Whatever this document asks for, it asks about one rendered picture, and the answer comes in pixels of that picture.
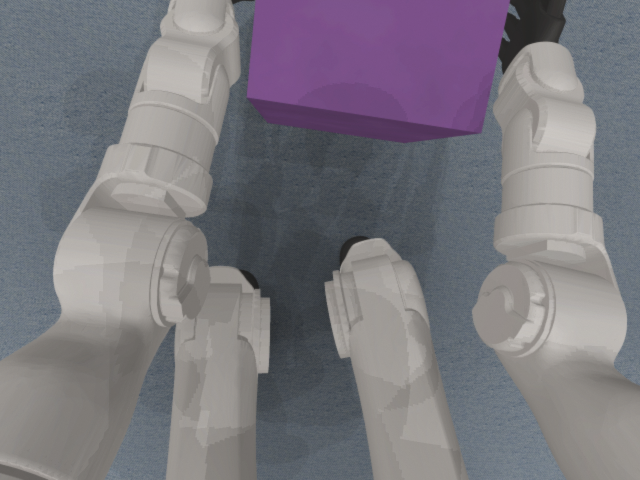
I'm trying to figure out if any carton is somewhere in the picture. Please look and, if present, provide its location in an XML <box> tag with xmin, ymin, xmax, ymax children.
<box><xmin>247</xmin><ymin>0</ymin><xmax>510</xmax><ymax>143</ymax></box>

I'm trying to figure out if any robot left forearm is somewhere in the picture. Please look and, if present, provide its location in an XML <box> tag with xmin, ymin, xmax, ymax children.
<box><xmin>53</xmin><ymin>0</ymin><xmax>241</xmax><ymax>296</ymax></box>

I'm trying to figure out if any robot right foot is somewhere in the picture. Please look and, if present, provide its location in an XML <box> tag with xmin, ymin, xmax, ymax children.
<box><xmin>340</xmin><ymin>236</ymin><xmax>369</xmax><ymax>267</ymax></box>

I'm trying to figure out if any right robot thigh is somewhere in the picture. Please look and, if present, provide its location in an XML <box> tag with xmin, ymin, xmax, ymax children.
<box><xmin>325</xmin><ymin>254</ymin><xmax>469</xmax><ymax>480</ymax></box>

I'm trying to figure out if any right robot hand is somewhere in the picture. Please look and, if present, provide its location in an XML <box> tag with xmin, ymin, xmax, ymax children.
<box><xmin>498</xmin><ymin>0</ymin><xmax>566</xmax><ymax>75</ymax></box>

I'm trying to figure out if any robot right forearm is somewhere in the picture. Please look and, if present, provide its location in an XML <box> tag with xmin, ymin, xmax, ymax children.
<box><xmin>493</xmin><ymin>42</ymin><xmax>621</xmax><ymax>296</ymax></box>

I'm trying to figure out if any right robot upper arm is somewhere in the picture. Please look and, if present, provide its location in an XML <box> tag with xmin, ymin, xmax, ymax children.
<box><xmin>472</xmin><ymin>258</ymin><xmax>640</xmax><ymax>480</ymax></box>

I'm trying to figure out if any left robot upper arm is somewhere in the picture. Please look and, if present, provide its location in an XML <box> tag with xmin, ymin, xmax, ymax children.
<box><xmin>0</xmin><ymin>206</ymin><xmax>211</xmax><ymax>480</ymax></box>

